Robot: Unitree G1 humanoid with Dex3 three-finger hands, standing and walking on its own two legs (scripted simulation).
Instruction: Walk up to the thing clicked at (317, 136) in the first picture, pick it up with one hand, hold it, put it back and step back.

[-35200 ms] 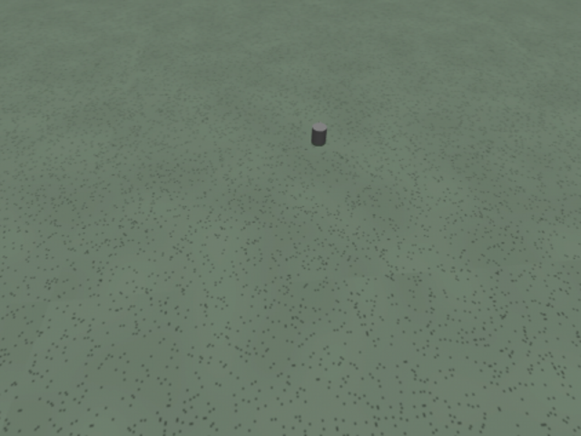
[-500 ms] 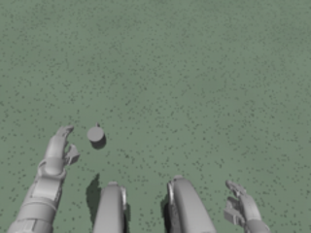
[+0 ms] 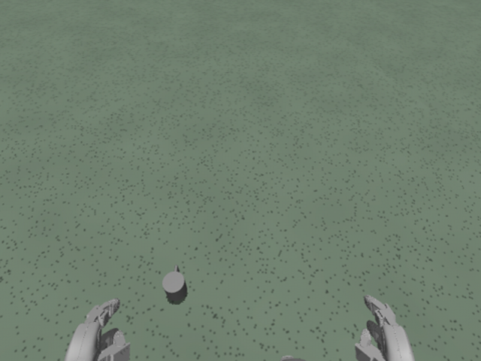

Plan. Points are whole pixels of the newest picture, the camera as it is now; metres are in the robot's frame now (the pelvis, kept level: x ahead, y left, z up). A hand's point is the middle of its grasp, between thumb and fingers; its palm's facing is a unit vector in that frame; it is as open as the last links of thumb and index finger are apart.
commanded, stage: home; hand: left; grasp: from above
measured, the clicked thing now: (175, 281) +0.53 +0.21 -0.67
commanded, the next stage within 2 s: none
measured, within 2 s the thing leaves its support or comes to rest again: neither
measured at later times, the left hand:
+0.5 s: hand (121, 356) +0.17 +0.18 -0.04, palm faces +0.05 -0.98 -0.20, open 7.4 cm
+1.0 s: hand (121, 352) +0.18 +0.18 -0.04, palm faces +0.05 -0.98 -0.20, open 7.4 cm
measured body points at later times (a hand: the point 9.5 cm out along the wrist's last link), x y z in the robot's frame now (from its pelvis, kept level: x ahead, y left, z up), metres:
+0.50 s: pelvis +0.01 +0.00 +0.01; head +0.03 +0.01 +0.46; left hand +0.17 +0.23 -0.03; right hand +0.18 -0.24 -0.06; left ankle +0.01 +0.12 -0.68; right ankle +0.02 -0.13 -0.68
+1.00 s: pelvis +0.02 +0.00 +0.00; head +0.03 +0.01 +0.45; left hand +0.17 +0.23 -0.03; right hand +0.18 -0.24 -0.06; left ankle +0.01 +0.12 -0.68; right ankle +0.02 -0.13 -0.68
